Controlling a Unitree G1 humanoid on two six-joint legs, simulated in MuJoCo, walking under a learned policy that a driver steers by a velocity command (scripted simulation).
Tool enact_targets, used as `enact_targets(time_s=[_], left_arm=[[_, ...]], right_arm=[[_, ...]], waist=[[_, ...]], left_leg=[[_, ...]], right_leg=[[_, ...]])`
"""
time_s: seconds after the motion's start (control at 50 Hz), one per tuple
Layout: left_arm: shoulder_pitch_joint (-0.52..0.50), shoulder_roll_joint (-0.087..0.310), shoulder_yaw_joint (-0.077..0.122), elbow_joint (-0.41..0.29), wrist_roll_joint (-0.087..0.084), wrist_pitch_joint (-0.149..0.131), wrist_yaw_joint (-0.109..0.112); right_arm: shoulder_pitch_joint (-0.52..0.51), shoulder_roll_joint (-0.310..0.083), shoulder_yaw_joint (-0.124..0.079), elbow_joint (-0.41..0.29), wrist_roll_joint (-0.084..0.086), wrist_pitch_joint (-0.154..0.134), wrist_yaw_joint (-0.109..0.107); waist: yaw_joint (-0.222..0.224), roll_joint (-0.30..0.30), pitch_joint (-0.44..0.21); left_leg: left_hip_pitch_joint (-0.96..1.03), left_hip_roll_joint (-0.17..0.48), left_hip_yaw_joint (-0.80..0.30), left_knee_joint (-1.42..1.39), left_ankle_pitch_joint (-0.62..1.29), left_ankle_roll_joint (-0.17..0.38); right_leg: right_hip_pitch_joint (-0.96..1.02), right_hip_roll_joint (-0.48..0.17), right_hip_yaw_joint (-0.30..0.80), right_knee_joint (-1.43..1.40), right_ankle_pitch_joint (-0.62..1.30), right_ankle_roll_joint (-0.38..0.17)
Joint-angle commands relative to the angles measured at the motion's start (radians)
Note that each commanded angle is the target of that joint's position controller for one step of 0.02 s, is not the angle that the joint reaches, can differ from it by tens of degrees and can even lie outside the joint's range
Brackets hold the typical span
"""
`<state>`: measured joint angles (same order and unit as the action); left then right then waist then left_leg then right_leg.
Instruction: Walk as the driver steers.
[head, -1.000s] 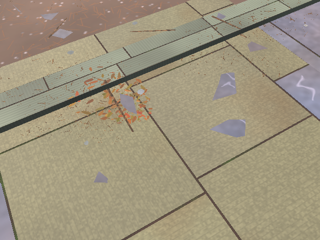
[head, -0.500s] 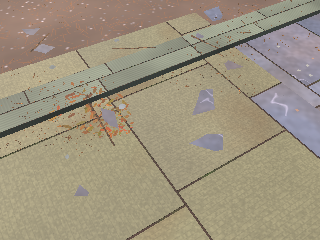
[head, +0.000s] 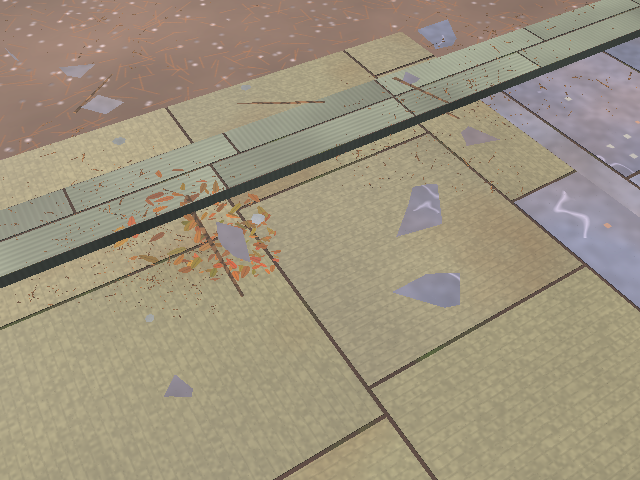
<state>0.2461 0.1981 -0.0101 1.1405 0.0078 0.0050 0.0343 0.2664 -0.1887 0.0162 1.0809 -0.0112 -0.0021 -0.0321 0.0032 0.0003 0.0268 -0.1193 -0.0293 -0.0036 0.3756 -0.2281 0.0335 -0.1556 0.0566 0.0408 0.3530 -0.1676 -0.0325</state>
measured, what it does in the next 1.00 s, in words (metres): stands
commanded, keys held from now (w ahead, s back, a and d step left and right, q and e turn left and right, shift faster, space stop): no key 0.80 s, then w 0.20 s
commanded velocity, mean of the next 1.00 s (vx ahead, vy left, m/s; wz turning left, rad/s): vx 0.03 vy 0.00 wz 0.00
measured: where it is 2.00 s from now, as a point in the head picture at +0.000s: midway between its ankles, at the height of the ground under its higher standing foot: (357, 454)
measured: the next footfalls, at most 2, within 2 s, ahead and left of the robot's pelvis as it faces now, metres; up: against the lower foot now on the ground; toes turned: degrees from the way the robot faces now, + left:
right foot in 1.14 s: +0.14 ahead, -0.12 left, +0.00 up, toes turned -3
left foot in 1.62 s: +0.47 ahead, +0.03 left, +0.00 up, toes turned +12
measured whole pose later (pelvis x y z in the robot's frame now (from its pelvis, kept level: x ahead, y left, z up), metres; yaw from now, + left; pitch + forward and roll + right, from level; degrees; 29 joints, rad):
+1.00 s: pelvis +0.04 +0.01 -0.01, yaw +0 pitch +0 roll +0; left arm 0.33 0.15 0.00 1.15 0.04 -0.01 0.02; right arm 0.41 -0.16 -0.03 1.14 -0.02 -0.01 -0.04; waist -0.03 0.01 -0.02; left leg -0.10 -0.06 0.00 0.41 -0.31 0.08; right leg -0.30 0.02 -0.03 0.72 -0.42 -0.06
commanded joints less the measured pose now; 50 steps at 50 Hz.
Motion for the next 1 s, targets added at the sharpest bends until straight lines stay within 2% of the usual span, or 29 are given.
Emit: enact_targets(time_s=[0.02,0.34,0.8,0.82,0.86,0.88,0.92,0.94,0.96,1.0], left_arm=[[0.041,0.086,0.011,-0.002,0.0,-0.006,0.004],[0.074,0.041,0.004,0.038,-0.001,-0.007,0.011],[0.116,0.009,0.004,0.05,-0.001,-0.007,0.017],[0.123,0.002,0.002,0.052,0.001,-0.007,0.016],[0.116,0.012,0.009,0.039,0.006,-0.004,0.014],[0.107,0.013,0.013,0.026,0.012,-0.003,0.01],[0.055,-0.011,0.011,-0.017,0.033,-0.009,-0.005],[0.03,-0.015,0.01,-0.039,0.04,-0.018,-0.011],[0.002,-0.006,0.014,-0.061,0.038,-0.029,-0.016],[-0.017,0.006,0.023,-0.092,0.033,-0.051,-0.028]], right_arm=[[0.046,-0.087,-0.012,-0.006,0.0,-0.007,-0.004],[0.098,-0.049,-0.006,0.042,0.0,-0.01,-0.011],[0.137,-0.017,-0.009,0.06,0.0,-0.014,-0.016],[0.145,-0.014,-0.009,0.062,-0.002,-0.014,-0.015],[0.154,-0.053,-0.026,0.059,-0.003,-0.006,-0.014],[0.169,-0.076,-0.038,0.058,-0.003,0.0,-0.012],[0.237,-0.103,-0.056,0.066,-0.004,0.006,-0.01],[0.248,-0.102,-0.062,0.067,-0.006,0.004,-0.009],[0.251,-0.1,-0.066,0.064,-0.012,-0.003,-0.006],[0.242,-0.11,-0.074,0.054,-0.02,-0.021,-0.002]], waist=[[0.0,0.012,0.033],[-0.003,0.006,0.043],[-0.003,0.005,0.055],[-0.005,0.008,0.035],[-0.013,0.044,0.058],[-0.023,0.082,0.08],[-0.057,0.141,0.153],[-0.063,0.142,0.188],[-0.065,0.125,0.202],[-0.051,0.087,0.187]], left_leg=[[-0.067,0.118,-0.111,-0.081,0.063,0.025],[-0.07,0.111,-0.111,-0.071,0.081,0.029],[-0.062,0.109,-0.113,-0.069,0.109,0.034],[-0.055,0.103,-0.114,-0.084,0.023,0.036],[-0.075,0.095,-0.146,-0.109,-0.237,0.06],[-0.08,0.114,-0.196,-0.13,-0.406,0.091],[-0.071,0.238,-0.368,-0.226,-0.636,0.174],[-0.088,0.299,-0.432,-0.259,-0.64,0.211],[-0.083,0.327,-0.462,-0.279,-0.59,0.231],[-0.028,0.332,-0.435,-0.268,-0.454,0.237]], right_leg=[[0.006,-0.116,0.106,-0.047,0.07,-0.021],[-0.005,-0.118,0.096,-0.031,0.079,-0.017],[-0.012,-0.122,0.086,-0.015,0.085,-0.009],[-0.005,-0.113,0.081,-0.02,0.026,-0.011],[-0.054,-0.064,0.042,0.043,-0.157,-0.022],[-0.118,-0.029,0.01,0.113,-0.273,-0.031],[-0.28,-0.003,-0.061,0.281,-0.324,-0.034],[-0.324,-0.039,-0.078,0.361,-0.284,-0.034],[-0.372,-0.064,-0.07,0.424,-0.285,-0.034],[-0.434,-0.096,-0.056,0.464,-0.288,-0.034]])
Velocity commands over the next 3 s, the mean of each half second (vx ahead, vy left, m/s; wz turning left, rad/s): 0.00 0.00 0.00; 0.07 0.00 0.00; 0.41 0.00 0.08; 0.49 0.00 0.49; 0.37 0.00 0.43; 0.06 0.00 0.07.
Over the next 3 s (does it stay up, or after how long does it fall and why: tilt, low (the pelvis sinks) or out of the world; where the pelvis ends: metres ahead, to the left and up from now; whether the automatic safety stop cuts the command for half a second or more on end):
stays up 0.81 0.10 0.00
